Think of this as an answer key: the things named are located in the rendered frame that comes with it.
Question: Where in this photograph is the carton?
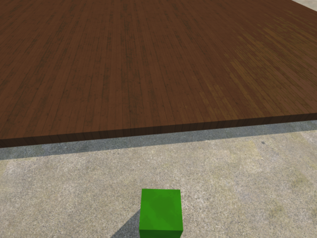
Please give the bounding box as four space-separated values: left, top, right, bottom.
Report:
139 189 183 238

